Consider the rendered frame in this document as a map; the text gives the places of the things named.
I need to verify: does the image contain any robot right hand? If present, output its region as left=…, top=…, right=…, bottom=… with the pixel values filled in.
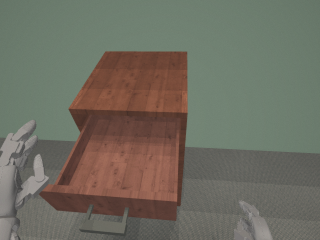
left=234, top=200, right=273, bottom=240

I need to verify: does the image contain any robot left hand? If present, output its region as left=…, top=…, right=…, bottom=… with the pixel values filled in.
left=0, top=119, right=49, bottom=217

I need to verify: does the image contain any left robot forearm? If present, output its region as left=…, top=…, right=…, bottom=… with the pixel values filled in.
left=0, top=215, right=21, bottom=240

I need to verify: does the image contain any handle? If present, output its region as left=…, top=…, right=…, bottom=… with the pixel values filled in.
left=79, top=204, right=129, bottom=236

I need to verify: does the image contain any drawer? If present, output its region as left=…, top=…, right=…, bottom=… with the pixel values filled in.
left=39, top=114, right=180, bottom=221

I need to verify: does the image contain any cabinet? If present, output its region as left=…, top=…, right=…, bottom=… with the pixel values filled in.
left=68, top=51, right=188, bottom=206

